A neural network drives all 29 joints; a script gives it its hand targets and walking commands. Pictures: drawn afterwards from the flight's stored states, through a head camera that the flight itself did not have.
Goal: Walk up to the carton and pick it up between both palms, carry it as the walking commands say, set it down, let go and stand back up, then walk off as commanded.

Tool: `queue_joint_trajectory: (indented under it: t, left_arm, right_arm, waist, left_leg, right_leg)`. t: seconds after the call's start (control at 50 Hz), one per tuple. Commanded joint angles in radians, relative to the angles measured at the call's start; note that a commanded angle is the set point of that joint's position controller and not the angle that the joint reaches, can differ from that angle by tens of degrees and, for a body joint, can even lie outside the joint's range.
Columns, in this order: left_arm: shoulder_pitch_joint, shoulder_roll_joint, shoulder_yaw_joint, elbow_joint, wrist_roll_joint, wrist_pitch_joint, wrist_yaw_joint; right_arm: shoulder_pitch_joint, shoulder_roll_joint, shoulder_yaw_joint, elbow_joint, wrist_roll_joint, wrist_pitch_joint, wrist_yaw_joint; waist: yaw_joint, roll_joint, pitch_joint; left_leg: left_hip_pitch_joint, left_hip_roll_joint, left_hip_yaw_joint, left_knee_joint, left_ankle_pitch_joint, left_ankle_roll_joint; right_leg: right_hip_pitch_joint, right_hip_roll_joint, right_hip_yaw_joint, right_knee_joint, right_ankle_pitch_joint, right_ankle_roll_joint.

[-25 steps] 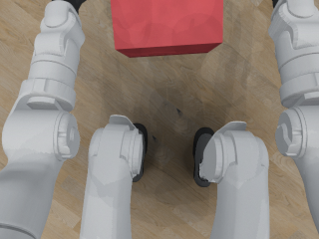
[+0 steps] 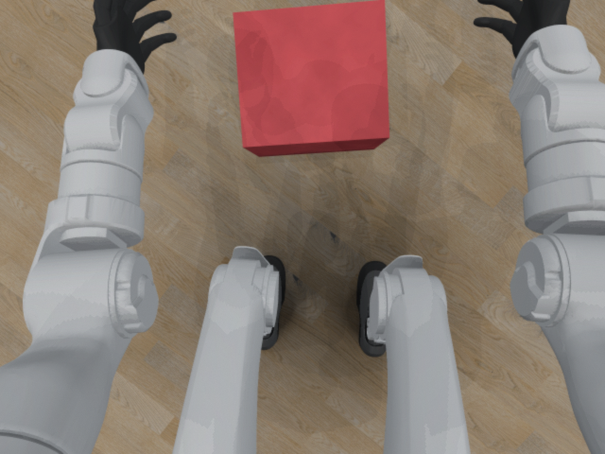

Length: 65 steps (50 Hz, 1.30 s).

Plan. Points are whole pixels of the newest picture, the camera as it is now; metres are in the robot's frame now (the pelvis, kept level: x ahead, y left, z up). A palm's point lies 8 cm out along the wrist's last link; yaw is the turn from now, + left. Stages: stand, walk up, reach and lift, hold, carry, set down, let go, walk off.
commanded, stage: set down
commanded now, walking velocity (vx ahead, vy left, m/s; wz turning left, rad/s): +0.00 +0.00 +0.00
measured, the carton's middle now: (312, 90) +0.57 +0.03 -0.41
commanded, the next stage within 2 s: let go in 0.64 s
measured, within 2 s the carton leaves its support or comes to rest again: neither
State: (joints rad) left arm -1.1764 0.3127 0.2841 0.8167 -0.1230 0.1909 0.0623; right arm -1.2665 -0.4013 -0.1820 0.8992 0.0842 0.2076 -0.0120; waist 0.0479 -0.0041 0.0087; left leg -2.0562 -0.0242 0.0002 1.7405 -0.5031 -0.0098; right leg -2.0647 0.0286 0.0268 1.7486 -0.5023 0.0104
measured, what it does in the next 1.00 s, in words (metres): rises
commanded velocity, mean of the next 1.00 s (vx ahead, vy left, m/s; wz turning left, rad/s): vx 0.00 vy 0.00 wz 0.00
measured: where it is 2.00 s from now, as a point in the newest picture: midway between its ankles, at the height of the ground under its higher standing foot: (319, 321)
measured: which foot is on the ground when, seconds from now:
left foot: down 0.00-1.00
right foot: down 0.00-1.00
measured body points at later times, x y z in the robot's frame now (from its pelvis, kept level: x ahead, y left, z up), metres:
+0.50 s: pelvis +0.02 +0.00 +0.14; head +0.33 -0.01 +0.47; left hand +0.53 +0.23 +0.04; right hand +0.57 -0.20 +0.04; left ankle +0.10 +0.12 -0.46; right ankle +0.10 -0.12 -0.46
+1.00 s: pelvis +0.06 +0.00 +0.21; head +0.32 +0.00 +0.58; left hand +0.46 +0.24 +0.10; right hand +0.47 -0.21 +0.09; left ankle +0.10 +0.12 -0.46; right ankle +0.10 -0.12 -0.46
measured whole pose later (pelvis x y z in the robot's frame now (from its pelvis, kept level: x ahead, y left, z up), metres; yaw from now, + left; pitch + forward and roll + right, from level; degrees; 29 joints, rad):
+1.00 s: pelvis +0.06 +0.00 +0.21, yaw -1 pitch +39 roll +0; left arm -0.56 0.23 0.27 0.56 0.06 0.14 -0.10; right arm -0.59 -0.19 -0.23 0.56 -0.09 0.16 -0.01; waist 0.03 0.00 -0.07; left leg -1.25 -0.02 -0.02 0.85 -0.27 0.00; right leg -1.25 0.02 0.03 0.85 -0.27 0.01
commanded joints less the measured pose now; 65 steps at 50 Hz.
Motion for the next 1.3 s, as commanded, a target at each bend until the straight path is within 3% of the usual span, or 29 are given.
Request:
queue_joint_trajectory:
  t: [0.0, 0.48, 0.58, 0.72, 0.84, 0.94, 1.1, 1.28]
  left_arm:
    - [-0.194, 0.142, 0.027, -0.133, 0.011, -0.011, -0.010]
    - [-0.056, 0.069, 0.094, -0.157, 0.093, -0.032, -0.070]
    - [-0.011, 0.020, 0.119, -0.092, 0.136, -0.055, -0.085]
    - [0.065, 0.029, 0.146, -0.113, 0.205, -0.076, -0.101]
    - [0.311, 0.070, 0.069, -0.297, 0.226, -0.064, -0.140]
    - [0.527, 0.050, 0.001, -0.396, 0.178, -0.071, -0.161]
    - [0.831, -0.009, -0.096, -0.337, 0.135, -0.142, -0.173]
    - [1.142, -0.028, -0.168, -0.397, 0.121, -0.198, -0.135]
  right_arm:
    - [-0.244, -0.128, -0.028, -0.134, -0.010, -0.011, 0.010]
    - [-0.101, -0.064, -0.096, -0.142, -0.095, -0.030, 0.061]
    - [-0.065, -0.020, -0.111, -0.079, -0.133, -0.053, 0.069]
    - [0.036, 0.015, -0.150, -0.108, -0.190, -0.069, 0.046]
    - [0.319, 0.084, -0.116, -0.343, -0.214, -0.054, -0.004]
    - [0.528, 0.096, -0.051, -0.499, -0.169, -0.067, 0.000]
    - [0.853, 0.125, -0.017, -0.400, -0.139, -0.142, 0.025]
    - [1.164, 0.121, 0.043, -0.417, -0.113, -0.207, 0.041]
  waist:
    - [0.016, -0.066, -1.148]
    - [0.026, -0.054, -1.084]
    - [0.026, -0.061, -0.949]
    - [0.016, -0.068, -0.995]
    - [0.004, -0.027, -1.205]
    - [0.005, -0.014, -1.115]
    - [-0.008, 0.003, -0.658]
    - [-0.017, 0.024, -0.401]
  left_leg:
    - [0.600, -0.048, 0.077, -0.211, 0.340, -0.024]
    - [0.974, -0.035, 0.058, -0.696, 0.486, -0.027]
    - [0.964, -0.024, 0.045, -0.767, 0.487, -0.030]
    - [1.016, -0.027, 0.042, -0.798, 0.547, -0.035]
    - [1.237, -0.045, 0.037, -0.832, 0.727, -0.020]
    - [1.394, -0.045, 0.003, -0.894, 0.759, -0.013]
    - [1.505, -0.011, -0.021, -1.047, 0.545, -0.029]
    - [1.729, -0.007, -0.029, -1.182, 0.531, -0.026]
  right_leg:
    - [0.705, 0.049, -0.067, -0.194, 0.325, 0.009]
    - [1.042, 0.044, -0.026, -0.684, 0.448, 0.019]
    - [1.033, 0.031, -0.022, -0.755, 0.449, 0.015]
    - [1.148, 0.028, -0.010, -0.799, 0.543, 0.016]
    - [1.403, 0.035, -0.010, -0.821, 0.774, 0.030]
    - [1.408, 0.039, -0.016, -0.904, 0.718, 0.021]
    - [1.424, 0.016, -0.011, -1.068, 0.465, 0.008]
    - [1.644, 0.012, -0.019, -1.203, 0.463, -0.001]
